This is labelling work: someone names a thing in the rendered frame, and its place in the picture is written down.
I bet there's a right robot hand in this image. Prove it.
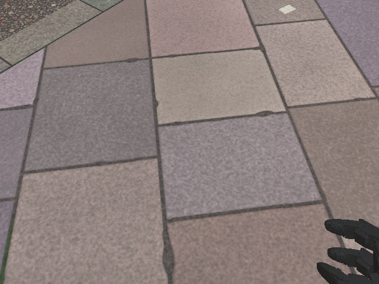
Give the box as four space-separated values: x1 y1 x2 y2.
317 219 379 284

